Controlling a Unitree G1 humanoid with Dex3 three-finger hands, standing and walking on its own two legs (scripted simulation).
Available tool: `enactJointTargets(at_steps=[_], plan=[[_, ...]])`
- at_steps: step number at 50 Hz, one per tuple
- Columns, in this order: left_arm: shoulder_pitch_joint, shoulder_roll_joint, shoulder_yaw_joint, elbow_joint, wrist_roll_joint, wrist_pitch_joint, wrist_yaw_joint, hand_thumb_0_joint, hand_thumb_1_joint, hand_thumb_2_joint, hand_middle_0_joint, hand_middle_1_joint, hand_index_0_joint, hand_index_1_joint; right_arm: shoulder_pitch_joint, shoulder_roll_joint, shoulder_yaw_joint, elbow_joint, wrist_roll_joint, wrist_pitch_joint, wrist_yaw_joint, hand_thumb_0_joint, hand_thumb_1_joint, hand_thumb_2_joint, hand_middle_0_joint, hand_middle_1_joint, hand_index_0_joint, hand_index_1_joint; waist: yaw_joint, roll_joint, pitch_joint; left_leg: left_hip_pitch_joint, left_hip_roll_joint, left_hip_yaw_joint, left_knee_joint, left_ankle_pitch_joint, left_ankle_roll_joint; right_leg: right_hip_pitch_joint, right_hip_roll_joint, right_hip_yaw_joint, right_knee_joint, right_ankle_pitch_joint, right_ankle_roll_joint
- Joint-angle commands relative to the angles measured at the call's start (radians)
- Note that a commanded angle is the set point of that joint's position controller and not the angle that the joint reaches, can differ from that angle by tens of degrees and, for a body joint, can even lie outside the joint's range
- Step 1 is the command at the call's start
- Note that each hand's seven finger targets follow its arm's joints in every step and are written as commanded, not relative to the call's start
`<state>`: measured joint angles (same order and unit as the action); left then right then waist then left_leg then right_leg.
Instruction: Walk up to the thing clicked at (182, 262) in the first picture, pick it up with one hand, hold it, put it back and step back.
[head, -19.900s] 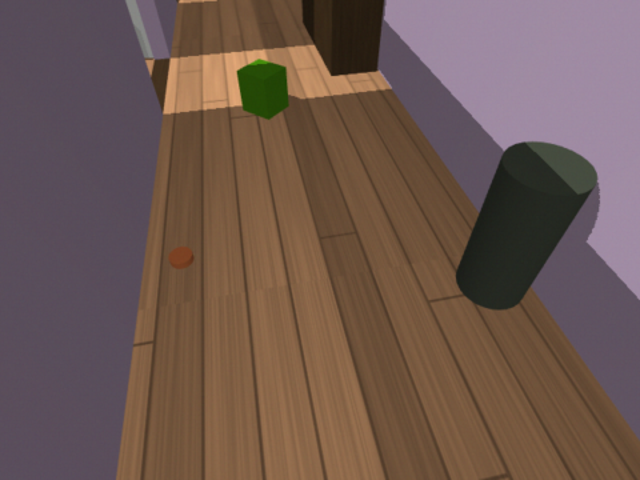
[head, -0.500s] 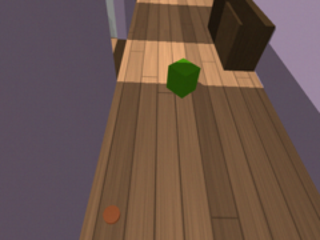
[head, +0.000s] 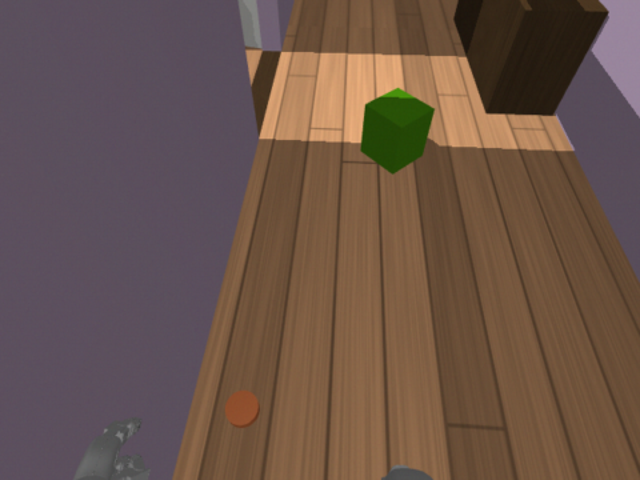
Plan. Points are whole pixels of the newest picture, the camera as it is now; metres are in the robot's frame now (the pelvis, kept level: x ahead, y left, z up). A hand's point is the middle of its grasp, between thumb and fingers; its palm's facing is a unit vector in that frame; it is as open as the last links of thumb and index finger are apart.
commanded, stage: walk up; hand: left
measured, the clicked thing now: (242, 408) +0.41 +0.23 -0.73
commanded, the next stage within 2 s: stand in 0.82 s
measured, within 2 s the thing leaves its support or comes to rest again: neither
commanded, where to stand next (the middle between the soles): +0.04 -0.02 m, yaw +1 degrees
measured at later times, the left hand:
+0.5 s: hand out of the picture +0.05 +0.26 -0.14, palm faces -0.04 -0.94 -0.33, open 7.4 cm
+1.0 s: hand out of the picture +0.12 +0.24 -0.12, palm faces -0.06 -0.94 -0.34, open 7.4 cm
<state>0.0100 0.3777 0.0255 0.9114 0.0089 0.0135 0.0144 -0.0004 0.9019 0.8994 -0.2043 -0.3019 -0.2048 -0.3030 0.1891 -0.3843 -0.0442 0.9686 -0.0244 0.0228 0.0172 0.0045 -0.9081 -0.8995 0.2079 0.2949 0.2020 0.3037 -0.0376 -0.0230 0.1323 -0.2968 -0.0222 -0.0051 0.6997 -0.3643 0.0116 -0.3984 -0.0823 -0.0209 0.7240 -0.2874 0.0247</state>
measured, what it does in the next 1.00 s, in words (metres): steps on the spot: right foot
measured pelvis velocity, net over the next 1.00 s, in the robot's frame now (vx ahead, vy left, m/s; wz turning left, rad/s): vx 0.01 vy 0.00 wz -0.03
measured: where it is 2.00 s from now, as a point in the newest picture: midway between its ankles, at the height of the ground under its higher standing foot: outside the picture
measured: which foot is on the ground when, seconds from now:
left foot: down 0.00-1.00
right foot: down 0.00-0.00, up 0.02-0.22, down 0.24-1.00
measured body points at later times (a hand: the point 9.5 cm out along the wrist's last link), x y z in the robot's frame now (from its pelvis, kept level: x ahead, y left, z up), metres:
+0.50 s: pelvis +0.00 +0.01 +0.02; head -0.01 +0.02 +0.47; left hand +0.05 +0.31 -0.11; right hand +0.08 -0.29 -0.10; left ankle +0.01 +0.12 -0.71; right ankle -0.03 -0.11 -0.71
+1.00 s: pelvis +0.01 +0.00 +0.03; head +0.02 +0.00 +0.48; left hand +0.13 +0.29 -0.09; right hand +0.08 -0.31 -0.09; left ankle +0.01 +0.12 -0.71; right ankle -0.03 -0.12 -0.71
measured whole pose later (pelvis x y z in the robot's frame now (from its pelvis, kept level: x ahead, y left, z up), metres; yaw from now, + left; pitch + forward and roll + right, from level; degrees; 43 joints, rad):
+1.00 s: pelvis +0.01 +0.00 +0.03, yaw -2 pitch -2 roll +0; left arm 0.05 0.35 0.00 1.11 0.00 -0.02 0.00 0.00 0.91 0.90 -0.20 -0.30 -0.20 -0.30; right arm 0.07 -0.35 0.00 1.12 -0.01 -0.02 0.01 0.01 -0.91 -0.90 0.21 0.29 0.20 0.30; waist -0.02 -0.01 0.06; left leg -0.11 0.00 0.02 0.34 -0.19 0.00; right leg -0.07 0.01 0.01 0.33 -0.22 0.00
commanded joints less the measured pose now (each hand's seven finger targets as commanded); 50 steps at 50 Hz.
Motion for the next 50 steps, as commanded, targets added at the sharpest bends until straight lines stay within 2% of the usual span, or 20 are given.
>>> enactJointTargets(at_steps=[1,3,4,6,9,11,12,13,14,15,17,18,20,23,26,32,40,42,44,50], plan=[[-0.014,0.215,0.063,-0.046,-0.020,0.000,0.041,0.000,0.900,0.900,-0.200,-0.300,-0.200,-0.300,-0.023,-0.349,-0.084,-0.085,-0.006,-0.029,-0.010,0.000,-0.900,-0.900,0.200,0.300,0.200,0.300,-0.006,0.265,-0.148,0.000,0.375,-0.521,-0.356,0.443,0.250,-0.020,0.118,0.097,0.285,-0.355,-0.046],[0.022,0.218,0.066,-0.023,-0.030,0.000,0.044,0.000,0.900,0.900,-0.200,-0.300,-0.200,-0.300,-0.050,-0.267,-0.070,-0.100,-0.006,-0.029,-0.021,0.000,-0.900,-0.900,0.200,0.300,0.200,0.300,0.025,0.164,-0.138,0.090,0.284,-0.306,-0.240,0.677,0.237,-0.068,0.125,0.144,0.400,-0.325,-0.054],[0.041,0.207,0.062,-0.014,-0.033,-0.005,0.039,0.000,0.900,0.900,-0.200,-0.300,-0.200,-0.300,-0.048,-0.243,-0.062,-0.097,-0.008,-0.033,-0.029,0.000,-0.900,-0.900,0.200,0.300,0.200,0.300,0.031,0.154,-0.159,0.138,0.257,-0.253,-0.209,0.705,0.215,-0.077,0.118,0.146,0.375,-0.290,-0.053],[0.065,0.194,0.051,-0.002,-0.025,-0.019,0.022,0.000,0.900,0.900,-0.200,-0.300,-0.200,-0.300,-0.033,-0.222,-0.055,-0.083,-0.001,-0.047,-0.036,0.000,-0.900,-0.900,0.200,0.300,0.200,0.300,0.031,0.155,-0.213,0.226,0.242,-0.219,-0.197,0.584,0.186,-0.033,0.080,0.115,0.170,-0.230,-0.043],[0.064,0.180,0.043,0.006,-0.004,-0.032,0.003,0.000,0.900,0.900,-0.200,-0.300,-0.200,-0.300,-0.015,-0.254,-0.055,-0.085,-0.002,-0.051,-0.032,0.000,-0.900,-0.900,0.200,0.300,0.200,0.300,0.012,0.168,-0.211,0.230,0.263,-0.249,-0.206,0.432,0.193,0.076,0.079,0.035,-0.091,-0.205,-0.031],[0.125,0.168,0.044,0.046,0.006,-0.043,0.005,0.000,0.900,0.900,-0.200,-0.300,-0.200,-0.300,-0.044,-0.244,-0.044,-0.084,0.008,-0.046,-0.026,0.000,-0.900,-0.900,0.200,0.300,0.200,0.300,0.052,0.135,-0.187,0.114,0.229,-0.187,-0.156,0.445,0.139,0.258,0.085,0.028,-0.356,0.003,-0.057],[0.135,0.209,0.051,0.051,0.019,-0.055,0.008,0.000,0.900,0.900,-0.200,-0.300,-0.200,-0.300,-0.040,-0.214,-0.033,-0.087,0.021,-0.048,-0.023,0.000,-0.900,-0.900,0.200,0.300,0.200,0.300,0.054,0.083,-0.209,0.037,0.193,-0.158,-0.123,0.418,0.083,0.370,0.030,0.130,-0.366,0.113,-0.088],[0.108,0.255,0.056,0.044,0.025,-0.062,0.006,0.000,0.900,0.900,-0.200,-0.300,-0.200,-0.300,-0.045,-0.186,-0.022,-0.093,0.028,-0.051,-0.017,0.000,-0.900,-0.900,0.200,0.300,0.200,0.300,0.038,-0.028,-0.199,-0.058,0.102,-0.096,-0.104,0.251,0.031,0.386,-0.073,0.291,-0.356,0.126,-0.137],[0.076,0.282,0.054,0.039,0.014,-0.058,-0.004,0.000,0.900,0.900,-0.200,-0.300,-0.200,-0.300,-0.060,-0.184,-0.023,-0.078,0.027,-0.051,-0.018,0.000,-0.900,-0.900,0.200,0.300,0.200,0.300,0.025,-0.038,-0.168,0.030,0.043,-0.025,-0.120,-0.027,0.021,0.236,-0.152,0.336,-0.348,-0.023,-0.203],[0.051,0.272,0.049,0.031,0.012,-0.055,-0.013,0.000,0.900,0.900,-0.200,-0.300,-0.200,-0.300,-0.050,-0.191,-0.031,-0.057,0.018,-0.053,-0.018,0.000,-0.900,-0.900,0.200,0.300,0.200,0.300,0.008,-0.043,-0.135,0.071,0.039,-0.027,-0.142,-0.080,0.028,0.161,-0.157,0.329,-0.354,-0.103,-0.201],[0.025,0.232,0.032,0.027,0.005,-0.046,-0.021,0.000,0.900,0.900,-0.200,-0.300,-0.200,-0.300,-0.052,-0.215,-0.037,-0.039,0.013,-0.063,-0.012,0.000,-0.900,-0.900,0.200,0.300,0.200,0.300,-0.004,-0.015,-0.096,0.173,0.066,-0.089,-0.264,-0.034,0.046,0.035,-0.069,0.221,-0.346,-0.174,-0.124],[0.039,0.208,0.028,0.040,0.000,-0.044,-0.023,0.000,0.900,0.900,-0.200,-0.300,-0.200,-0.300,-0.057,-0.224,-0.038,-0.036,0.009,-0.069,-0.010,0.000,-0.900,-0.900,0.200,0.300,0.200,0.300,0.004,0.016,-0.076,0.196,0.122,-0.170,-0.328,-0.050,0.068,-0.006,-0.013,0.165,-0.314,-0.170,-0.089],[0.080,0.198,0.027,0.066,0.002,-0.047,-0.026,0.000,0.900,0.900,-0.200,-0.300,-0.200,-0.300,-0.060,-0.236,-0.028,-0.034,0.011,-0.079,-0.010,0.000,-0.900,-0.900,0.200,0.300,0.200,0.300,0.026,0.015,-0.089,0.151,0.228,-0.291,-0.400,-0.094,0.116,0.070,0.032,0.113,-0.263,-0.089,-0.065],[0.118,0.194,0.026,0.099,-0.001,-0.056,-0.023,0.000,0.900,0.900,-0.200,-0.300,-0.200,-0.300,-0.120,-0.222,-0.019,-0.028,0.016,-0.080,-0.010,0.000,-0.900,-0.900,0.200,0.300,0.200,0.300,0.054,0.056,-0.082,0.097,0.183,-0.192,-0.379,0.062,0.074,0.190,0.020,0.128,-0.343,-0.007,-0.072],[0.096,0.216,0.029,0.099,-0.003,-0.063,-0.019,0.000,0.900,0.900,-0.200,-0.300,-0.200,-0.300,-0.105,-0.201,-0.010,-0.005,0.019,-0.078,-0.013,0.000,-0.900,-0.900,0.200,0.300,0.200,0.300,0.037,0.049,-0.101,0.121,0.110,-0.090,-0.332,0.181,0.030,0.234,-0.025,0.171,-0.393,0.116,-0.086],[0.079,0.202,0.022,0.118,-0.005,-0.060,-0.012,0.000,0.900,0.900,-0.200,-0.300,-0.200,-0.300,-0.111,-0.195,-0.014,0.025,0.022,-0.079,-0.019,0.000,-0.900,-0.900,0.200,0.300,0.200,0.300,0.034,0.023,-0.173,0.217,0.131,-0.082,-0.322,0.366,0.036,0.265,-0.023,0.130,-0.376,0.273,-0.072],[0.042,0.198,0.020,0.133,-0.005,-0.052,-0.008,0.000,0.900,0.900,-0.200,-0.300,-0.200,-0.300,-0.126,-0.189,-0.013,0.050,0.019,-0.073,-0.023,0.000,-0.900,-0.900,0.200,0.300,0.200,0.300,0.035,0.024,-0.158,0.210,0.134,-0.072,-0.346,0.374,0.032,0.286,-0.023,0.127,-0.389,0.281,-0.069],[0.036,0.188,0.017,0.138,-0.011,-0.056,-0.006,0.000,0.900,0.900,-0.200,-0.300,-0.200,-0.300,-0.166,-0.173,-0.004,0.054,0.020,-0.068,-0.026,0.000,-0.900,-0.900,0.200,0.300,0.200,0.300,0.039,0.010,-0.151,0.208,0.152,-0.087,-0.358,0.523,0.019,0.319,-0.044,0.127,-0.399,0.448,-0.050],[0.040,0.188,0.018,0.143,-0.012,-0.058,-0.003,0.000,0.900,0.900,-0.200,-0.300,-0.200,-0.300,-0.157,-0.185,-0.004,0.066,0.022,-0.066,-0.028,0.000,-0.900,-0.900,0.200,0.300,0.200,0.300,0.037,0.023,-0.195,0.241,0.154,-0.076,-0.354,0.567,0.017,0.358,-0.048,0.124,-0.398,0.511,-0.045],[0.008,0.193,0.017,0.149,-0.008,-0.052,-0.002,0.000,0.900,0.900,-0.200,-0.300,-0.200,-0.300,-0.173,-0.169,0.003,0.089,0.022,-0.059,-0.026,0.000,-0.900,-0.900,0.200,0.300,0.200,0.300,0.028,0.014,-0.208,0.244,0.155,-0.074,-0.391,0.473,0.004,0.363,-0.048,0.123,-0.437,0.409,-0.046]])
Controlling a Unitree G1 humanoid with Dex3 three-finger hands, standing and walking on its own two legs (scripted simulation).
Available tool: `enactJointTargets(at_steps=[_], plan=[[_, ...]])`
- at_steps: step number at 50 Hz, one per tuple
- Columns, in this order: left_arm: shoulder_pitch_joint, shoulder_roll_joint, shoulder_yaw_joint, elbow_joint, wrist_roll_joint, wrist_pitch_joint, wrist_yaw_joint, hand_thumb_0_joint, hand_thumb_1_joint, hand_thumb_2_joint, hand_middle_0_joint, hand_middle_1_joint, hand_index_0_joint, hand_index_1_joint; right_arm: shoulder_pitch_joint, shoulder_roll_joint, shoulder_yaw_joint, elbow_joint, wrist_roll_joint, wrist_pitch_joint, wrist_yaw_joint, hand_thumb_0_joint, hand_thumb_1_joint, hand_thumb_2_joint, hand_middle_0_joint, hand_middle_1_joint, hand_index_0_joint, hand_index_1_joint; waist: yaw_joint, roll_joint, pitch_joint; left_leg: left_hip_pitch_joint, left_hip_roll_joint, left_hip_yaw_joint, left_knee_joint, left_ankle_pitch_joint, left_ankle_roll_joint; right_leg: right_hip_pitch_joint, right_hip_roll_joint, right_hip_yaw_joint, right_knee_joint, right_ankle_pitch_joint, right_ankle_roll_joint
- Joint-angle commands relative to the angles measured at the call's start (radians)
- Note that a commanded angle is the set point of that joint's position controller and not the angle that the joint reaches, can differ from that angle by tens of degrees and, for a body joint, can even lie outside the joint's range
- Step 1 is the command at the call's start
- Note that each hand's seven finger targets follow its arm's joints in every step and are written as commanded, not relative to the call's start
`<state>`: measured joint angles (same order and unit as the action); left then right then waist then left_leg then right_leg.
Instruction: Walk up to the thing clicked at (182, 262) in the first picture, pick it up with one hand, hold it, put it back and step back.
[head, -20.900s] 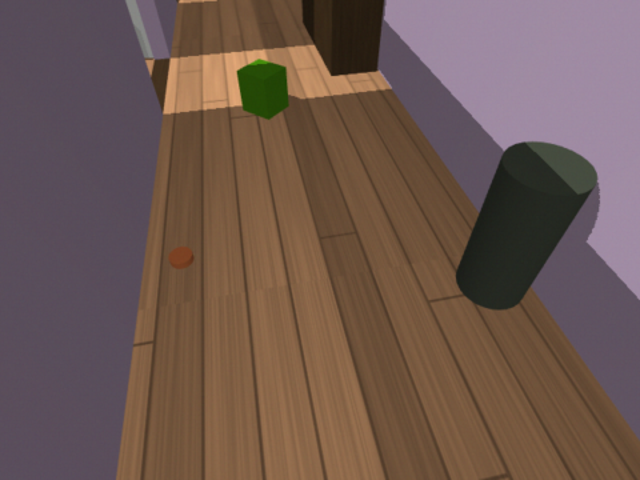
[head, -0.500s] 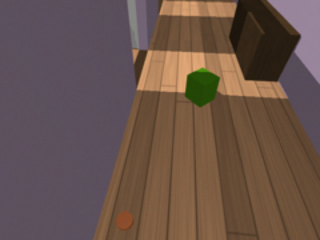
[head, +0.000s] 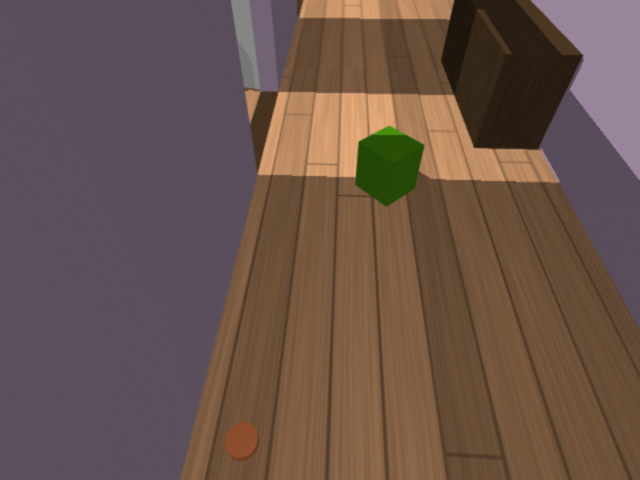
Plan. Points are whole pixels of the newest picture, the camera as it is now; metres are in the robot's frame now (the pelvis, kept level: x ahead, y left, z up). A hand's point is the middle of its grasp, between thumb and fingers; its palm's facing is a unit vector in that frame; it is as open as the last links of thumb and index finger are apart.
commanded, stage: stand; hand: left
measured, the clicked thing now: (242, 441) +0.40 +0.25 -0.77
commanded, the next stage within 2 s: none
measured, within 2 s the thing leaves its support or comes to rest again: neither
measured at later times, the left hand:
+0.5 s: hand out of the picture +0.05 +0.25 -0.16, palm faces -0.03 -0.95 -0.32, open 7.4 cm
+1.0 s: hand out of the picture +0.06 +0.25 -0.16, palm faces -0.04 -0.94 -0.33, open 7.4 cm
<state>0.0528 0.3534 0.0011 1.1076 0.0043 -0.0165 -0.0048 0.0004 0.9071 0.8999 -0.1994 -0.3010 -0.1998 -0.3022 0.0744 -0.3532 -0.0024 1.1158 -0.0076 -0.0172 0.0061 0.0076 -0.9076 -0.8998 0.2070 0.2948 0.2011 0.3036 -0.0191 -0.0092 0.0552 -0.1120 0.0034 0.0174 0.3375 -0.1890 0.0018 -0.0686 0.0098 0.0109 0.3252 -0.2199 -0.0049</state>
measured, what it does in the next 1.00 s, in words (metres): stands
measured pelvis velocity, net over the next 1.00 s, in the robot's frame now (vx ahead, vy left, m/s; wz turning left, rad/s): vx -0.01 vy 0.01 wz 0.00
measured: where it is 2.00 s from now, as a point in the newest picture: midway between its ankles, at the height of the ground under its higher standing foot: outside the picture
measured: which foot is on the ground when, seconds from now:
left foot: down 0.00-1.00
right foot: down 0.00-1.00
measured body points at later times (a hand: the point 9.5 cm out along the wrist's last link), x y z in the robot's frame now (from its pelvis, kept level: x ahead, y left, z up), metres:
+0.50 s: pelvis -0.01 +0.00 +0.00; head +0.00 +0.01 +0.45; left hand +0.05 +0.30 -0.14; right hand +0.06 -0.30 -0.13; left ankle +0.00 +0.12 -0.75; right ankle -0.03 -0.12 -0.75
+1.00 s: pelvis -0.01 +0.01 +0.00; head +0.00 +0.01 +0.45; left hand +0.06 +0.30 -0.13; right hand +0.07 -0.29 -0.13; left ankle +0.00 +0.12 -0.75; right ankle -0.03 -0.12 -0.75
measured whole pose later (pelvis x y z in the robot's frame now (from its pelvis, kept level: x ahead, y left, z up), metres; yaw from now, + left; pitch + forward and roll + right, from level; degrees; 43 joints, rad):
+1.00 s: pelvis -0.01 +0.01 +0.00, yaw +0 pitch -2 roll +0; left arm 0.11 0.35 -0.01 1.13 0.01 -0.01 -0.01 0.00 0.91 0.90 -0.20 -0.30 -0.20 -0.30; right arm 0.08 -0.34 0.00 1.15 -0.01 -0.02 0.01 0.01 -0.91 -0.90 0.21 0.29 0.20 0.30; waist 0.00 -0.01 0.04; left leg -0.12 -0.01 0.02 0.30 -0.15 0.01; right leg -0.08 0.00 0.01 0.30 -0.19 0.00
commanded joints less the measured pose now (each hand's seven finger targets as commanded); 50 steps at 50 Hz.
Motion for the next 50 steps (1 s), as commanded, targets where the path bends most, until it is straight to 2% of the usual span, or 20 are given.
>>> enactJointTargets(at_steps=[1,4,8,11,13,18,23,24,26,32,33,34,37,41,46,50], plan=[[-0.035,0.218,0.042,-0.045,-0.003,-0.023,0.017,0.000,0.900,0.900,-0.200,-0.300,-0.200,-0.300,-0.059,-0.206,-0.040,-0.053,0.005,-0.018,-0.016,0.000,-0.900,-0.900,0.200,0.300,0.200,0.300,0.011,0.006,-0.130,0.060,0.131,-0.098,-0.034,0.284,0.013,0.034,-0.140,0.093,-0.045,0.329,-0.015],[-0.039,0.216,0.041,-0.040,-0.001,-0.023,0.017,0.000,0.900,0.900,-0.200,-0.300,-0.200,-0.300,-0.062,-0.203,-0.040,-0.044,0.003,-0.019,-0.015,0.000,-0.900,-0.900,0.200,0.300,0.200,0.300,0.010,0.012,-0.121,0.056,0.130,-0.098,-0.055,0.221,0.012,0.014,-0.138,0.095,-0.063,0.250,-0.014],[-0.035,0.212,0.037,-0.035,-0.001,-0.026,0.016,0.000,0.900,0.900,-0.200,-0.300,-0.200,-0.300,-0.070,-0.203,-0.041,-0.036,0.002,-0.019,-0.012,0.000,-0.900,-0.900,0.200,0.300,0.200,0.300,0.012,0.013,-0.104,0.049,0.130,-0.103,-0.063,0.182,0.014,-0.004,-0.139,0.097,-0.080,0.211,-0.013],[-0.040,0.207,0.037,-0.030,0.001,-0.023,0.015,0.000,0.900,0.900,-0.200,-0.300,-0.200,-0.300,-0.059,-0.206,-0.042,-0.026,0.000,-0.018,-0.011,0.000,-0.900,-0.900,0.200,0.300,0.200,0.300,0.007,0.018,-0.083,0.025,0.128,-0.106,-0.082,0.104,0.015,-0.025,-0.134,0.100,-0.097,0.120,-0.012],[-0.027,0.206,0.034,-0.026,0.001,-0.026,0.015,0.000,0.900,0.900,-0.200,-0.300,-0.200,-0.300,-0.062,-0.201,-0.043,-0.027,0.001,-0.019,-0.008,0.000,-0.900,-0.900,0.200,0.300,0.200,0.300,0.006,0.001,-0.082,0.036,0.131,-0.113,-0.077,0.144,0.016,-0.031,-0.135,0.097,-0.093,0.152,-0.013],[-0.021,0.212,0.035,-0.028,0.000,-0.026,0.015,0.000,0.900,0.900,-0.200,-0.300,-0.200,-0.300,-0.053,-0.194,-0.042,-0.021,-0.001,-0.019,-0.008,0.000,-0.900,-0.900,0.200,0.300,0.200,0.300,0.005,0.019,-0.083,0.041,0.127,-0.112,-0.077,0.109,0.014,-0.053,-0.135,0.103,-0.098,0.115,-0.013],[0.011,0.197,0.029,-0.022,0.001,-0.023,0.014,0.000,0.900,0.900,-0.200,-0.300,-0.200,-0.300,-0.054,-0.198,-0.043,-0.017,0.000,-0.019,-0.008,0.000,-0.900,-0.900,0.200,0.300,0.200,0.300,0.014,0.013,-0.078,0.034,0.127,-0.117,-0.078,0.129,0.015,-0.051,-0.130,0.097,-0.091,0.122,-0.013],[0.003,0.205,0.031,-0.024,-0.001,-0.023,0.013,0.000,0.900,0.900,-0.200,-0.300,-0.200,-0.300,-0.041,-0.201,-0.042,-0.016,-0.001,-0.021,-0.009,0.000,-0.900,-0.900,0.200,0.300,0.200,0.300,0.007,0.020,-0.089,0.042,0.129,-0.113,-0.078,0.140,0.016,-0.041,-0.133,0.101,-0.084,0.134,-0.015],[0.007,0.207,0.032,-0.024,0.001,-0.021,0.014,0.000,0.900,0.900,-0.200,-0.300,-0.200,-0.300,-0.041,-0.203,-0.043,-0.016,-0.002,-0.019,-0.010,0.000,-0.900,-0.900,0.200,0.300,0.200,0.300,0.009,0.022,-0.091,0.031,0.130,-0.117,-0.079,0.112,0.018,-0.038,-0.132,0.098,-0.084,0.108,-0.017],[0.017,0.210,0.029,-0.023,0.002,-0.022,0.015,0.000,0.900,0.900,-0.200,-0.300,-0.200,-0.300,-0.035,-0.201,-0.039,-0.017,0.000,-0.018,-0.010,0.000,-0.900,-0.900,0.200,0.300,0.200,0.300,0.010,0.000,-0.076,0.026,0.129,-0.120,-0.076,0.134,0.021,-0.043,-0.136,0.099,-0.081,0.129,-0.016],[0.016,0.204,0.029,-0.025,0.000,-0.021,0.013,0.000,0.900,0.900,-0.200,-0.300,-0.200,-0.300,-0.024,-0.204,-0.037,-0.015,-0.002,-0.018,-0.011,0.000,-0.900,-0.900,0.200,0.300,0.200,0.300,0.008,0.019,-0.077,0.023,0.125,-0.115,-0.082,0.112,0.022,-0.051,-0.136,0.102,-0.083,0.115,-0.016],[0.031,0.199,0.026,-0.023,0.002,-0.020,0.014,0.000,0.900,0.900,-0.200,-0.300,-0.200,-0.300,-0.037,-0.205,-0.038,-0.018,-0.001,-0.017,-0.011,0.000,-0.900,-0.900,0.200,0.300,0.200,0.300,0.016,0.018,-0.066,0.026,0.127,-0.120,-0.081,0.108,0.021,-0.061,-0.133,0.098,-0.084,0.108,-0.014],[0.027,0.204,0.027,-0.028,0.003,-0.021,0.014,0.000,0.900,0.900,-0.200,-0.300,-0.200,-0.300,-0.038,-0.207,-0.039,-0.023,-0.001,-0.019,-0.011,0.000,-0.900,-0.900,0.200,0.300,0.200,0.300,0.016,0.010,-0.098,0.049,0.133,-0.117,-0.064,0.173,0.024,-0.045,-0.139,0.098,-0.070,0.157,-0.018],[0.037,0.201,0.023,-0.028,0.003,-0.024,0.015,0.000,0.900,0.900,-0.200,-0.300,-0.200,-0.301,-0.036,-0.203,-0.035,-0.023,0.002,-0.019,-0.010,0.000,-0.900,-0.900,0.200,0.300,0.200,0.300,0.015,0.003,-0.085,0.040,0.131,-0.119,-0.063,0.202,0.022,-0.038,-0.137,0.093,-0.071,0.186,-0.015],[0.030,0.209,0.027,-0.033,0.002,-0.019,0.015,0.000,0.900,0.900,-0.200,-0.300,-0.200,-0.301,-0.035,-0.206,-0.037,-0.022,0.000,-0.018,-0.012,0.000,-0.900,-0.900,0.200,0.300,0.200,0.300,0.018,0.017,-0.085,0.032,0.129,-0.116,-0.077,0.156,0.021,-0.037,-0.138,0.097,-0.077,0.141,-0.017],[0.029,0.207,0.027,-0.033,0.002,-0.020,0.015,0.000,0.900,0.900,-0.200,-0.300,-0.200,-0.301,-0.030,-0.205,-0.036,-0.022,0.000,-0.018,-0.012,0.000,-0.900,-0.900,0.200,0.300,0.200,0.300,0.014,0.006,-0.078,0.032,0.128,-0.117,-0.078,0.157,0.018,-0.038,-0.137,0.096,-0.078,0.138,-0.017]])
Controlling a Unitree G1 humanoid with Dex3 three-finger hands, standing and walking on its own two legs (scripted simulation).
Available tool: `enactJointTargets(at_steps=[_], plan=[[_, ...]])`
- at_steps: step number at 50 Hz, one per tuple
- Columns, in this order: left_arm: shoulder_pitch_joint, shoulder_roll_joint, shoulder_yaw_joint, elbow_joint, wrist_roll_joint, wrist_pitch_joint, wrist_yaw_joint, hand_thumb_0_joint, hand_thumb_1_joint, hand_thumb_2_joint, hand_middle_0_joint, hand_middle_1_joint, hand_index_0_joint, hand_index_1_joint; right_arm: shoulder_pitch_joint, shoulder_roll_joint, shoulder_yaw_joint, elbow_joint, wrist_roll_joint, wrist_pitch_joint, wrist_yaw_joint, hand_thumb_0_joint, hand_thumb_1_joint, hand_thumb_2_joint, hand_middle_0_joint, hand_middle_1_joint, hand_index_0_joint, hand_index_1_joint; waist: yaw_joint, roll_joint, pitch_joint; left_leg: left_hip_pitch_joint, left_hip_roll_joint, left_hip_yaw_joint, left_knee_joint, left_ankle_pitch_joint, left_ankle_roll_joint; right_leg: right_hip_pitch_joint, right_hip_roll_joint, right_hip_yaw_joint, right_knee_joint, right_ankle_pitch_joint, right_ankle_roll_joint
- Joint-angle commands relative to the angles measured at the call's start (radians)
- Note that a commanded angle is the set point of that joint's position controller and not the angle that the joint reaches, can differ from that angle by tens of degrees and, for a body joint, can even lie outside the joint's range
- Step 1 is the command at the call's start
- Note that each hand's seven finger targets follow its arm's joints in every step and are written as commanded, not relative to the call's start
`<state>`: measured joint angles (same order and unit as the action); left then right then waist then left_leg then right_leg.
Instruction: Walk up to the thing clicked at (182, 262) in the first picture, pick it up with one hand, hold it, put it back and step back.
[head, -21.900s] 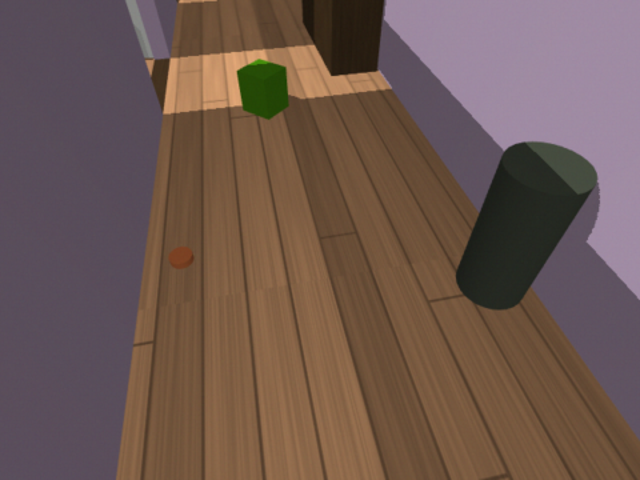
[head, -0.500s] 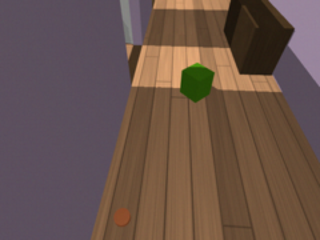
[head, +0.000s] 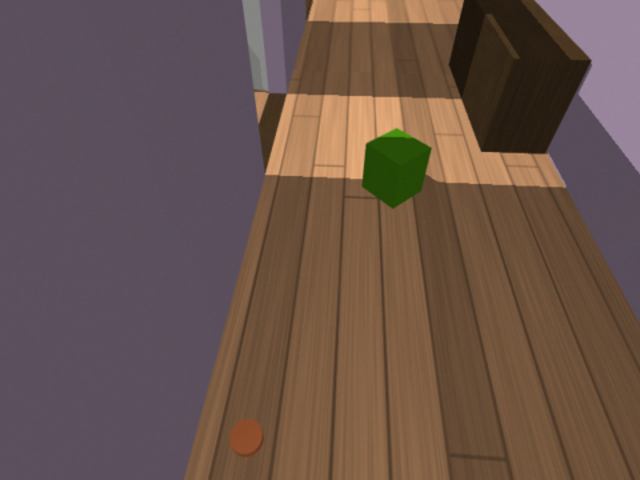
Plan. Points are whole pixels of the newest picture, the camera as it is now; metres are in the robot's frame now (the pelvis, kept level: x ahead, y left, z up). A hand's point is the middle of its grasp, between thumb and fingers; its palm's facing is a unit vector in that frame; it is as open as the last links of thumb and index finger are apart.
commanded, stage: stand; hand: left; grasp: from above
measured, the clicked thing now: (246, 437) +0.41 +0.24 -0.77
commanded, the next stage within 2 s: rise first in 1.42 s
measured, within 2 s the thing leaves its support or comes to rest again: neither
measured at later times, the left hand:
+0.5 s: hand out of the picture +0.07 +0.25 -0.16, palm faces -0.04 -0.94 -0.33, open 7.4 cm
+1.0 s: hand out of the picture +0.07 +0.25 -0.16, palm faces -0.03 -0.94 -0.33, open 7.4 cm
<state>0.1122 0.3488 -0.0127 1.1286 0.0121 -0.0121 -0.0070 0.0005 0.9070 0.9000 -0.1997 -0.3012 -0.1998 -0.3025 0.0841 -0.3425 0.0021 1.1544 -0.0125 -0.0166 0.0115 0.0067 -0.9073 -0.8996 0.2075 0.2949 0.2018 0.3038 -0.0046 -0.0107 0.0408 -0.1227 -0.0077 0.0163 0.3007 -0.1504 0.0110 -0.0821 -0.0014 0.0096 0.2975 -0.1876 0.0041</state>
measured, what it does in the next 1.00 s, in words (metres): stands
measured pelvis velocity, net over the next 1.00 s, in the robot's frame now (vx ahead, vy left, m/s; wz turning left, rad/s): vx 0.00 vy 0.00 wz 0.01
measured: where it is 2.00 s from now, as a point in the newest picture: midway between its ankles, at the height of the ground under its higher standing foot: outside the picture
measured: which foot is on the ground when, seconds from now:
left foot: down 0.00-1.00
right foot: down 0.00-1.00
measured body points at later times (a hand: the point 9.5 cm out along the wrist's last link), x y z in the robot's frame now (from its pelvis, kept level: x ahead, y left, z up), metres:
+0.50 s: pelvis +0.00 +0.00 +0.00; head +0.01 +0.01 +0.45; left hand +0.07 +0.30 -0.14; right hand +0.08 -0.30 -0.13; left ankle +0.01 +0.11 -0.75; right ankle -0.02 -0.12 -0.75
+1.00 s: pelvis +0.00 +0.00 +0.00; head +0.01 +0.01 +0.45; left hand +0.07 +0.30 -0.14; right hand +0.08 -0.30 -0.13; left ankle +0.01 +0.11 -0.75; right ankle -0.02 -0.12 -0.75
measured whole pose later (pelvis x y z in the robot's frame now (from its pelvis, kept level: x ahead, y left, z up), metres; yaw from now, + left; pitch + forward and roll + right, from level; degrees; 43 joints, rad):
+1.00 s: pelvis +0.00 +0.00 +0.00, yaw +0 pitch -2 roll +0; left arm 0.12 0.35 -0.01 1.12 0.01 -0.01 -0.01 0.00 0.91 0.90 -0.20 -0.30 -0.20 -0.30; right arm 0.10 -0.34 0.00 1.14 -0.01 -0.02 0.01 0.01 -0.91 -0.90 0.21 0.29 0.20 0.30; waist 0.00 -0.01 0.04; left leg -0.11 -0.01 0.01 0.30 -0.15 0.01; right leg -0.07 -0.01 0.01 0.29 -0.19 0.01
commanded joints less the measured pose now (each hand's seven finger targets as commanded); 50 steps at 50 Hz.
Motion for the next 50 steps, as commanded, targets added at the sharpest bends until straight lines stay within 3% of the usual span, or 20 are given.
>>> enactJointTargets(at_steps=[1,9,19,21,35,50], plan=[[-0.034,0.211,0.041,-0.057,-0.005,-0.025,0.017,0.000,0.900,0.900,-0.200,-0.300,-0.200,-0.301,-0.036,-0.219,-0.041,-0.061,0.005,-0.020,-0.017,0.000,-0.900,-0.900,0.200,0.300,0.200,0.300,0.000,0.016,-0.071,0.044,0.140,-0.114,-0.039,0.123,0.012,-0.016,-0.129,0.100,-0.049,0.120,-0.027],[-0.028,0.208,0.041,-0.058,-0.004,-0.026,0.017,0.000,0.900,0.900,-0.200,-0.300,-0.200,-0.301,-0.040,-0.222,-0.041,-0.067,0.006,-0.022,-0.019,0.000,-0.900,-0.900,0.200,0.300,0.200,0.300,0.003,0.018,-0.083,0.063,0.146,-0.115,-0.024,0.185,0.014,-0.005,-0.133,0.096,-0.038,0.176,-0.025],[-0.032,0.214,0.040,-0.057,-0.003,-0.023,0.020,0.000,0.900,0.900,-0.200,-0.300,-0.200,-0.301,-0.037,-0.217,-0.041,-0.067,0.006,-0.017,-0.019,0.000,-0.900,-0.900,0.200,0.300,0.200,0.300,-0.001,0.009,-0.062,0.040,0.141,-0.117,-0.033,0.141,0.011,-0.008,-0.129,0.093,-0.050,0.130,-0.026],[-0.021,0.214,0.041,-0.055,-0.003,-0.022,0.019,0.000,0.900,0.900,-0.200,-0.300,-0.200,-0.301,-0.030,-0.223,-0.042,-0.064,0.007,-0.015,-0.018,0.000,-0.900,-0.900,0.200,0.300,0.200,0.300,0.000,0.018,-0.058,0.037,0.136,-0.115,-0.043,0.090,0.012,-0.020,-0.129,0.095,-0.060,0.092,-0.024],[-0.023,0.217,0.044,-0.058,-0.003,-0.025,0.019,0.000,0.900,0.900,-0.200,-0.300,-0.200,-0.301,-0.026,-0.220,-0.041,-0.071,0.007,-0.019,-0.021,0.000,-0.900,-0.900,0.200,0.300,0.200,0.300,0.001,0.012,-0.085,0.064,0.142,-0.119,-0.026,0.188,0.017,0.005,-0.135,0.093,-0.041,0.177,-0.026],[-0.021,0.212,0.045,-0.060,-0.002,-0.020,0.019,0.000,0.900,0.900,-0.200,-0.300,-0.200,-0.301,-0.025,-0.220,-0.040,-0.071,0.006,-0.017,-0.021,0.000,-0.900,-0.900,0.200,0.300,0.200,0.300,0.002,0.012,-0.055,0.044,0.137,-0.118,-0.041,0.131,0.013,-0.013,-0.129,0.090,-0.055,0.113,-0.026]])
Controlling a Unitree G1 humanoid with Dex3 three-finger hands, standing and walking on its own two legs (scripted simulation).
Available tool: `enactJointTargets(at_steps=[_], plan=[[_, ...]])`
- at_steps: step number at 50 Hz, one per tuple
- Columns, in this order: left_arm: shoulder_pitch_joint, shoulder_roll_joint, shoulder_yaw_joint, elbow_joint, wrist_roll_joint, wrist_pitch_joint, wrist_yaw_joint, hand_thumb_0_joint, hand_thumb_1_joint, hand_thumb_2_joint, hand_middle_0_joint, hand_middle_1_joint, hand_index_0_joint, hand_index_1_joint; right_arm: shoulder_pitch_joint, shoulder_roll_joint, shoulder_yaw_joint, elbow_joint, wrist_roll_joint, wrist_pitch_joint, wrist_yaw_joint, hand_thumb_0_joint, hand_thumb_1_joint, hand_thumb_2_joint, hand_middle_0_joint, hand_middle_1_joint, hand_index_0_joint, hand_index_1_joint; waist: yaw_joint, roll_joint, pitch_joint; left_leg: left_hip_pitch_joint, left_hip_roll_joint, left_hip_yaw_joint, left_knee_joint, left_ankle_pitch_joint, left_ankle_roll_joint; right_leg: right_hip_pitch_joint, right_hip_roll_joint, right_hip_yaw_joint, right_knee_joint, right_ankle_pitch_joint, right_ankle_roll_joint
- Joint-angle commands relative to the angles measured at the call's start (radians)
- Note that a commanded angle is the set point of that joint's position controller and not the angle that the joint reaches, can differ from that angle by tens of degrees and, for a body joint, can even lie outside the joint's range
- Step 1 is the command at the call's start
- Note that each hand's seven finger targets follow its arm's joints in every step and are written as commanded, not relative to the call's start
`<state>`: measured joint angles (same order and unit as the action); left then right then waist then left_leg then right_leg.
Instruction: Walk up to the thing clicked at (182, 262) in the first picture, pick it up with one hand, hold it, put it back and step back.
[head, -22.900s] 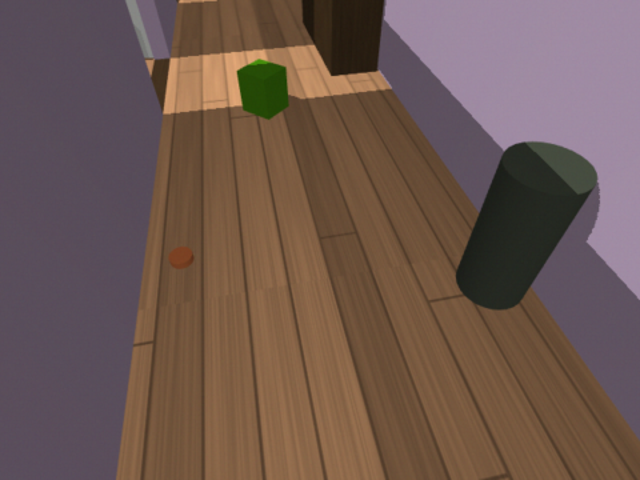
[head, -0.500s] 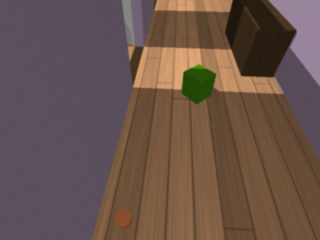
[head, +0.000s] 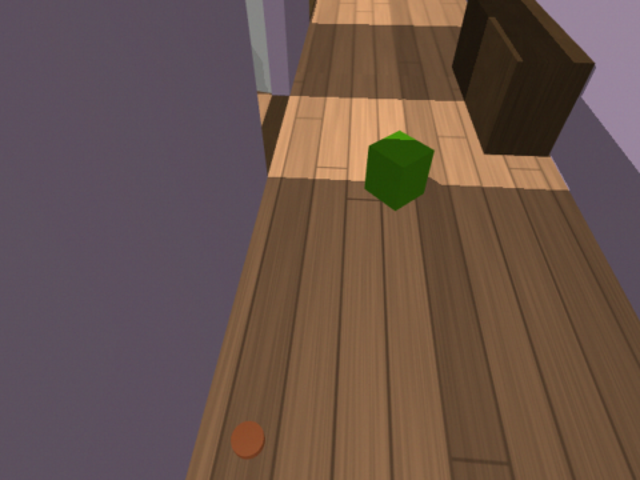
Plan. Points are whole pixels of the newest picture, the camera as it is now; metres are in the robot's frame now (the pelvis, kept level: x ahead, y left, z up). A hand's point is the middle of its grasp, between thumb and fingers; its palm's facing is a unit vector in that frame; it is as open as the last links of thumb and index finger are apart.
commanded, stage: stand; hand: left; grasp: from above
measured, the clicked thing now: (248, 439) +0.41 +0.24 -0.77
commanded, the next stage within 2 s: rise first in 0.42 s
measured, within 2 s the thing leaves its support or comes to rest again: neither
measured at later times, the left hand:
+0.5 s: hand out of the picture +0.07 +0.25 -0.16, palm faces -0.04 -0.94 -0.33, open 7.4 cm
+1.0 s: hand out of the picture +0.14 +0.26 -0.20, palm faces -0.09 -0.91 -0.40, open 12.9 cm
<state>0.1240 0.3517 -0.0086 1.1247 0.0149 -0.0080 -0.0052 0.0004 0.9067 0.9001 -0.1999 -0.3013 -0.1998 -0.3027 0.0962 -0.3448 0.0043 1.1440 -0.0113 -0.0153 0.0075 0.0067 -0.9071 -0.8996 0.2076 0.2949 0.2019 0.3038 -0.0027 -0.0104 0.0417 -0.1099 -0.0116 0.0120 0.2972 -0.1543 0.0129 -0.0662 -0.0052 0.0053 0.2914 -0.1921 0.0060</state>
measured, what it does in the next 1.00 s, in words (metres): lowers itself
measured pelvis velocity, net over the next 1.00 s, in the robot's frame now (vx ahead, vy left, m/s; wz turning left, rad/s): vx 0.00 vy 0.00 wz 0.00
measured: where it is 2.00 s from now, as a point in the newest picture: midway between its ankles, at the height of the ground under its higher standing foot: outside the picture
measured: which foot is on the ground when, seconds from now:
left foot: down 0.00-1.00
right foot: down 0.00-1.00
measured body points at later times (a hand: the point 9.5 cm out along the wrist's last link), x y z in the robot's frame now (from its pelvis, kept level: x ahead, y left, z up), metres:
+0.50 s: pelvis +0.00 +0.00 +0.00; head +0.01 +0.01 +0.45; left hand +0.07 +0.30 -0.14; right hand +0.07 -0.30 -0.13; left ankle +0.01 +0.11 -0.75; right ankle -0.02 -0.12 -0.75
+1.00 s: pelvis +0.00 +0.00 -0.05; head +0.07 +0.01 +0.39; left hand +0.14 +0.30 -0.18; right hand +0.12 -0.26 -0.16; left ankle +0.01 +0.11 -0.75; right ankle -0.02 -0.12 -0.75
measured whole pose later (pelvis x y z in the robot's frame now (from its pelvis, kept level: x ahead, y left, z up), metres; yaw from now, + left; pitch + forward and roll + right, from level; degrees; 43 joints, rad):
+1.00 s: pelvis +0.00 +0.00 -0.05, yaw +0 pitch +13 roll -1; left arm 0.09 0.32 0.15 0.79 0.19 0.14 -0.01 0.00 -0.26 0.98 -0.07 -1.02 -0.08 -1.02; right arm 0.26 -0.24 -0.02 0.64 0.02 -0.06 -0.01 0.01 -0.90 -0.90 0.21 0.30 0.20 0.30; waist -0.03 0.00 -0.08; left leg -0.69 0.00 0.00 0.88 -0.41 0.02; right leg -0.63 0.01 -0.01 0.85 -0.44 0.00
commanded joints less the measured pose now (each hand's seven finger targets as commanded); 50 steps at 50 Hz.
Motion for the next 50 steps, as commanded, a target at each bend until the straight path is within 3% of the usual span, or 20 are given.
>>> enactJointTargets(at_steps=[1,5,17,19,25,26,27,28,29,30,31,32,33,35,37,38,43,47,49,50], plan=[[-0.028,0.212,0.041,-0.054,-0.005,-0.025,0.018,0.000,0.900,0.900,-0.200,-0.300,-0.200,-0.301,-0.037,-0.217,-0.042,-0.061,0.005,-0.017,-0.017,0.000,-0.900,-0.900,0.200,0.300,0.200,0.300,0.000,0.006,-0.050,0.033,0.143,-0.116,-0.037,0.130,0.013,-0.029,-0.127,0.096,-0.051,0.122,-0.028],[-0.027,0.211,0.042,-0.056,-0.005,-0.027,0.017,0.000,0.900,0.900,-0.200,-0.300,-0.200,-0.301,-0.042,-0.218,-0.041,-0.064,0.007,-0.019,-0.017,0.000,-0.900,-0.900,0.200,0.300,0.200,0.300,0.001,0.014,-0.062,0.046,0.144,-0.115,-0.028,0.161,0.014,-0.029,-0.128,0.097,-0.045,0.147,-0.027],[-0.028,0.213,0.040,-0.061,-0.004,-0.026,0.017,0.000,0.900,0.900,-0.200,-0.300,-0.200,-0.301,-0.027,-0.219,-0.041,-0.060,0.004,-0.016,-0.016,0.000,-0.900,-0.900,0.200,0.300,0.200,0.300,-0.004,0.027,-0.060,0.023,0.138,-0.114,-0.036,0.099,0.012,-0.026,-0.128,0.100,-0.059,0.100,-0.029],[-0.021,0.214,0.040,-0.059,-0.005,-0.027,0.017,0.000,0.900,0.900,-0.200,-0.300,-0.200,-0.301,-0.037,-0.217,-0.041,-0.065,0.004,-0.018,-0.016,0.000,-0.900,-0.900,0.200,0.300,0.200,0.300,0.000,0.019,-0.074,0.039,0.144,-0.114,-0.023,0.153,0.013,-0.019,-0.131,0.097,-0.045,0.144,-0.031],[-0.023,0.214,0.040,-0.055,-0.006,-0.023,0.015,0.000,0.900,0.900,-0.200,-0.300,-0.200,-0.301,-0.028,-0.214,-0.038,-0.059,0.004,-0.019,-0.017,0.000,-0.900,-0.900,0.200,0.300,0.200,0.300,0.001,0.009,-0.038,0.014,0.139,-0.122,-0.047,0.089,0.010,-0.036,-0.126,0.097,-0.051,0.086,-0.030],[-0.021,0.207,0.040,-0.054,-0.004,-0.023,0.015,0.000,0.834,0.925,-0.254,-0.290,-0.229,-0.314,-0.033,-0.220,-0.041,-0.060,0.004,-0.018,-0.018,0.000,-0.938,-0.928,0.202,0.308,0.203,0.308,0.002,0.015,-0.043,0.022,0.139,-0.121,-0.045,0.079,0.012,-0.046,-0.126,0.098,-0.054,0.078,-0.029],[-0.372,0.035,0.033,-0.405,-0.060,-0.124,0.033,0.000,0.754,0.961,-0.283,-0.370,-0.223,-0.394,-0.006,-0.053,0.008,-0.353,0.077,-0.071,-0.036,0.000,-0.967,-0.918,0.199,0.301,0.200,0.301,-0.114,0.052,0.018,-0.109,0.008,0.016,0.035,-0.043,0.001,-0.258,0.007,-0.004,0.028,0.032,-0.024],[-0.488,0.089,0.056,-0.344,-0.059,-0.117,0.036,0.000,0.674,0.939,-0.268,-0.450,-0.215,-0.474,0.047,-0.080,0.002,-0.301,0.079,-0.072,-0.046,0.000,-0.928,-0.910,0.198,0.300,0.199,0.300,-0.084,0.014,-0.033,-0.093,0.005,0.012,0.054,-0.059,0.002,-0.211,0.006,-0.012,0.035,0.012,-0.022],[-0.299,0.185,0.116,-0.181,-0.035,-0.083,0.040,0.000,0.609,0.893,-0.244,-0.530,-0.219,-0.554,0.094,-0.117,-0.025,-0.295,0.081,-0.063,-0.055,0.000,-0.916,-0.907,0.198,0.300,0.199,0.300,-0.056,-0.014,-0.017,-0.126,0.010,0.012,0.069,-0.049,0.003,-0.205,0.010,-0.023,0.050,0.003,-0.024],[-0.239,0.199,0.136,-0.076,-0.011,-0.054,0.027,0.000,0.529,0.864,-0.245,-0.610,-0.233,-0.634,0.117,-0.117,-0.035,-0.305,0.074,-0.055,-0.057,0.000,-0.918,-0.906,0.199,0.300,0.199,0.300,-0.051,-0.029,-0.054,-0.165,0.003,0.007,0.128,-0.029,0.007,-0.245,0.008,-0.020,0.091,0.015,-0.027],[-0.324,0.216,0.143,-0.098,0.012,-0.050,0.011,0.000,0.449,0.902,-0.199,-0.690,-0.187,-0.714,0.122,-0.111,-0.043,-0.336,0.066,-0.057,-0.058,0.000,-0.892,-0.899,0.199,0.300,0.200,0.300,-0.049,-0.060,-0.095,-0.188,0.007,0.002,0.176,-0.003,0.013,-0.265,0.010,-0.022,0.139,0.042,-0.026],[-0.322,0.243,0.171,-0.085,0.040,-0.057,-0.001,0.000,0.369,0.895,-0.184,-0.770,-0.188,-0.794,0.135,-0.117,-0.061,-0.358,0.048,-0.063,-0.059,0.000,-0.922,-0.908,0.199,0.300,0.199,0.300,-0.033,-0.050,-0.180,-0.194,0.002,0.002,0.225,0.028,0.011,-0.263,0.007,-0.015,0.187,0.073,-0.026],[-0.218,0.224,0.187,-0.045,0.076,-0.045,-0.012,0.000,0.289,0.899,-0.169,-0.850,-0.178,-0.852,0.176,-0.108,-0.078,-0.367,0.036,-0.065,-0.054,0.000,-0.923,-0.907,0.199,0.300,0.200,0.300,-0.016,0.000,-0.254,-0.201,-0.002,-0.002,0.274,0.080,0.004,-0.277,0.007,-0.016,0.243,0.115,-0.030],[-0.108,0.210,0.211,-0.103,0.102,-0.028,-0.021,0.000,0.129,0.921,-0.111,-0.975,-0.133,-0.953,0.183,-0.106,-0.091,-0.430,0.031,-0.066,-0.040,0.000,-0.921,-0.906,0.199,0.300,0.200,0.300,0.034,0.081,-0.324,-0.211,-0.007,-0.008,0.318,0.139,-0.010,-0.295,0.014,-0.020,0.305,0.117,-0.041],[-0.057,0.179,0.195,-0.160,0.122,0.009,-0.014,0.000,-0.031,0.975,-0.062,-1.038,-0.078,-1.020,0.166,-0.095,-0.092,-0.489,0.041,-0.061,-0.037,0.000,-0.905,-0.901,0.200,0.300,0.200,0.300,0.037,0.085,-0.306,-0.231,-0.010,-0.015,0.301,0.133,-0.014,-0.298,0.021,-0.023,0.298,0.102,-0.044],[-0.069,0.167,0.186,-0.189,0.128,0.033,-0.011,0.000,-0.111,0.989,-0.051,-1.052,-0.063,-1.038,0.158,-0.096,-0.094,-0.512,0.045,-0.059,-0.034,0.000,-0.907,-0.902,0.200,0.300,0.200,0.300,0.019,0.070,-0.293,-0.248,-0.005,-0.018,0.307,0.122,-0.012,-0.314,0.025,-0.026,0.302,0.088,-0.042],[-0.065,0.171,0.201,-0.307,0.156,0.121,0.010,0.000,-0.470,0.991,-0.056,-1.082,-0.058,-1.079,0.126,-0.072,-0.082,-0.598,0.046,-0.063,-0.029,0.000,-0.890,-0.899,0.200,0.300,0.200,0.300,0.004,0.005,-0.242,-0.385,-0.001,-0.017,0.399,0.014,-0.002,-0.418,0.027,-0.031,0.373,-0.003,-0.032],[-0.075,0.183,0.219,-0.453,0.174,0.124,0.013,0.000,-0.529,0.990,-0.058,-1.079,-0.055,-1.082,0.151,-0.060,-0.090,-0.637,0.040,-0.084,-0.031,0.000,-0.870,-0.894,0.200,0.300,0.200,0.300,-0.013,0.034,-0.288,-0.453,0.002,-0.017,0.494,-0.047,0.002,-0.518,0.022,-0.020,0.466,-0.054,-0.030],[-0.017,0.169,0.212,-0.491,0.185,0.130,0.007,0.000,-0.518,0.993,-0.059,-1.085,-0.057,-1.086,0.167,-0.054,-0.091,-0.636,0.037,-0.095,-0.033,0.000,-0.887,-0.899,0.200,0.300,0.200,0.300,-0.019,0.049,-0.318,-0.460,0.009,-0.020,0.534,-0.035,0.003,-0.558,0.024,-0.021,0.516,-0.046,-0.029],[-0.042,0.171,0.203,-0.584,0.189,0.125,0.002,0.000,-0.516,0.989,-0.053,-1.084,-0.052,-1.084,0.153,-0.054,-0.093,-0.667,0.036,-0.103,-0.035,0.000,-0.871,-0.895,0.200,0.300,0.200,0.300,-0.019,0.077,-0.340,-0.459,0.012,-0.023,0.556,-0.015,0.003,-0.581,0.024,-0.021,0.539,-0.032,-0.030]])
